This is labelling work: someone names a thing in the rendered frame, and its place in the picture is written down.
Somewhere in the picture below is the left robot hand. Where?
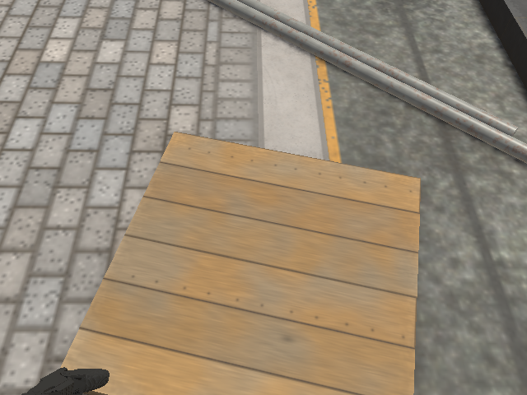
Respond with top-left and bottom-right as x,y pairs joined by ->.
22,367 -> 110,395

